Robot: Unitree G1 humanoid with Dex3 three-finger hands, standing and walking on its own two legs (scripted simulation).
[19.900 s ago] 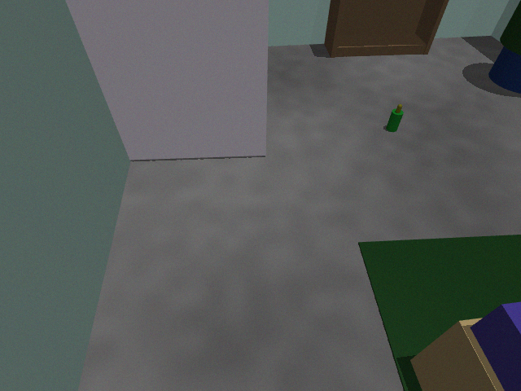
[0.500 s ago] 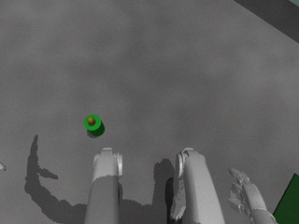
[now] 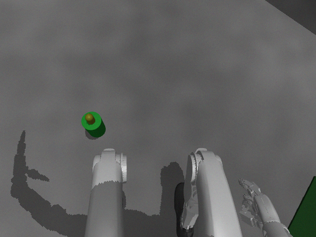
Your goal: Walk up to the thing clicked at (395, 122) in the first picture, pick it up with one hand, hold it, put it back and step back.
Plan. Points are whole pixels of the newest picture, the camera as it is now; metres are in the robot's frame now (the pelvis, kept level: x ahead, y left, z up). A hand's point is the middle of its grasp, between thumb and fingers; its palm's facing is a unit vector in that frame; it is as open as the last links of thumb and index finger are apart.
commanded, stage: go down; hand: left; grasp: from the side
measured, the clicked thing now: (93, 123) +0.44 +0.23 -0.32
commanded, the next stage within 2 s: approach in 0.58 s
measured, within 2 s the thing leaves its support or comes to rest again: neither
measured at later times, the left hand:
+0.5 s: hand out of the picture +0.35 +0.41 -0.03, palm faces +0.17 -0.98 -0.10, open 17.5 cm
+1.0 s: hand (2, 123) +0.37 +0.40 -0.10, palm faces +0.18 -0.98 +0.00, open 17.6 cm
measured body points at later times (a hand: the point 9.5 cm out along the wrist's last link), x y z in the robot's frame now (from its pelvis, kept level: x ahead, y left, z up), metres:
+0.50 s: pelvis +0.00 +0.00 -0.02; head +0.20 +0.07 +0.37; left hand +0.33 +0.46 -0.02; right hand +0.18 -0.27 -0.12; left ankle +0.08 +0.13 -0.38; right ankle +0.10 -0.14 -0.38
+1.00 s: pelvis -0.01 +0.00 -0.07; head +0.20 +0.09 +0.32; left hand +0.35 +0.45 -0.09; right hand +0.17 -0.27 -0.15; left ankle +0.08 +0.13 -0.38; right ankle +0.10 -0.14 -0.38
